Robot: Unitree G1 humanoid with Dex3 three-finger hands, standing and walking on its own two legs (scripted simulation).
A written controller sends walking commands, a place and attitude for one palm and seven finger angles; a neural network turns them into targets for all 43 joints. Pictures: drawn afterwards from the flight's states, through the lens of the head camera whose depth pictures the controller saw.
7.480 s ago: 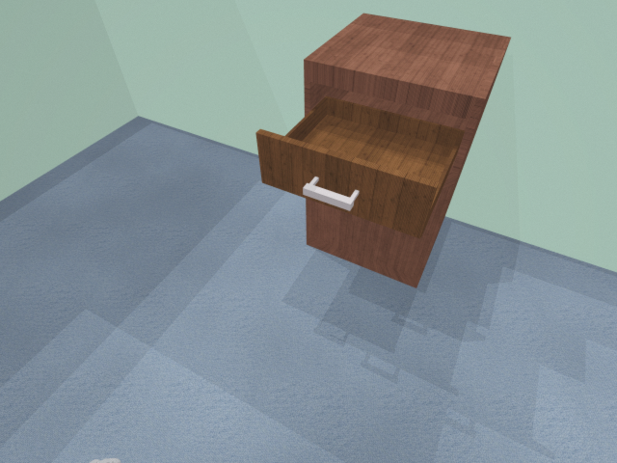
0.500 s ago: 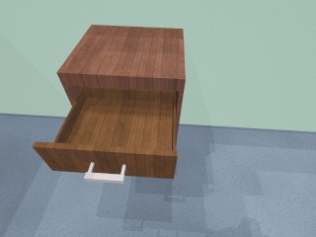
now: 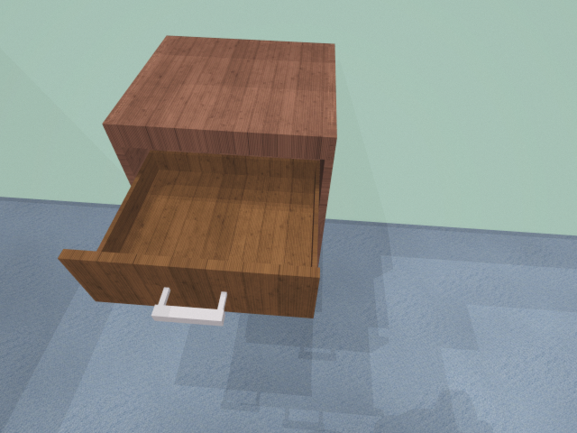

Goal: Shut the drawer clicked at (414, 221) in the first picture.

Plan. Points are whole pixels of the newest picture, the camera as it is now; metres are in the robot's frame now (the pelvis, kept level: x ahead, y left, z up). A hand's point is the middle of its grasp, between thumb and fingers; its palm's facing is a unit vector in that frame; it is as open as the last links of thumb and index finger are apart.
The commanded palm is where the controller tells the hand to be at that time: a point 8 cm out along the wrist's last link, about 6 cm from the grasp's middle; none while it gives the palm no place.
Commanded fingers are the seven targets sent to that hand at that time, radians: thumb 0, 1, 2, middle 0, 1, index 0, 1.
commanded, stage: look again from close up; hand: left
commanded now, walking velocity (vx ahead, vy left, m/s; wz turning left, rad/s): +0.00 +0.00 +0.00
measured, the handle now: (191, 305) +0.34 +0.20 -0.11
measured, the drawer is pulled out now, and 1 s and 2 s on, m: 0.30 0.30 0.30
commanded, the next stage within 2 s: shuffle to correct the standing spot in 0.36 s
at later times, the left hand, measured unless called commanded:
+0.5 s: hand out of the picture -0.01 +0.15 -0.18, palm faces +0.02 -0.98 -0.18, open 7.4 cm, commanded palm none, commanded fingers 0.00 0.90 0.90 -0.20 -0.30 -0.20 -0.30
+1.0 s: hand out of the picture +0.03 +0.17 -0.18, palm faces +0.04 -0.98 -0.21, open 7.3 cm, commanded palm none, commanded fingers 0.00 0.90 0.90 -0.20 -0.30 -0.20 -0.30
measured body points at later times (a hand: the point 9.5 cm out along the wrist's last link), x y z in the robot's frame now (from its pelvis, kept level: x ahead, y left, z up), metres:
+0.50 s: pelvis +0.00 -0.01 +0.00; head +0.02 -0.01 +0.45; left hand -0.01 +0.20 -0.16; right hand +0.00 -0.23 -0.16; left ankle +0.00 +0.12 -0.74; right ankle -0.06 -0.10 -0.74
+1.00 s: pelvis +0.03 +0.00 +0.00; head +0.06 +0.00 +0.45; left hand +0.03 +0.22 -0.16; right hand +0.04 -0.22 -0.16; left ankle +0.00 +0.12 -0.74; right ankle -0.06 -0.10 -0.74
